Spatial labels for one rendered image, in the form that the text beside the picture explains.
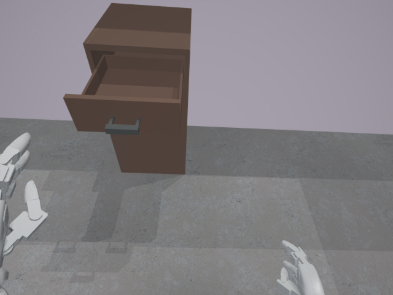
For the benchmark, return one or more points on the right robot hand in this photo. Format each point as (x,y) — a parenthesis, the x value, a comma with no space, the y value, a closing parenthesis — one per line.
(305,279)

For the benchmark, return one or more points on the left robot hand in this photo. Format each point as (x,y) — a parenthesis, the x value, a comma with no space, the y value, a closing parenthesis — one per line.
(12,161)

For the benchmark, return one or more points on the handle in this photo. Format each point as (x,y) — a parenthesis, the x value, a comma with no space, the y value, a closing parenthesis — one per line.
(120,129)

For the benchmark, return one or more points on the cabinet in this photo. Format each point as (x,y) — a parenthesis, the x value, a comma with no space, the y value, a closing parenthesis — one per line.
(146,31)

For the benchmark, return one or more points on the drawer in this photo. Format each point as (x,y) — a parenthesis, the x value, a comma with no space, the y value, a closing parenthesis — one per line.
(128,87)

